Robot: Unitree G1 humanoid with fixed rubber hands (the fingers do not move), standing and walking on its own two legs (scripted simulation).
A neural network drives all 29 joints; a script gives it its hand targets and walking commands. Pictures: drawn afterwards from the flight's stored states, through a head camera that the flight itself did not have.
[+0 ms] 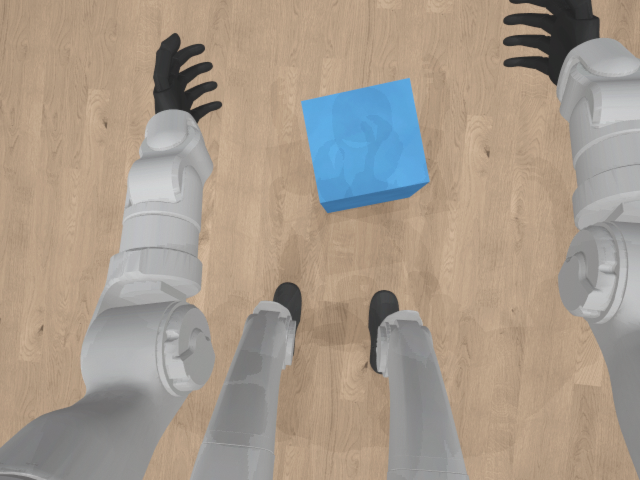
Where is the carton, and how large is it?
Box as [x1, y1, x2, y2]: [301, 78, 429, 212]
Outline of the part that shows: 409,78 301,101 320,203 327,212 408,197 429,181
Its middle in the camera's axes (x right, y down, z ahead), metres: +0.09 -0.19 +0.86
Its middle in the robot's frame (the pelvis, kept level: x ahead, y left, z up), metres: +0.55 -0.01 -0.54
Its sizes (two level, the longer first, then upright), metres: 0.210 0.200 0.250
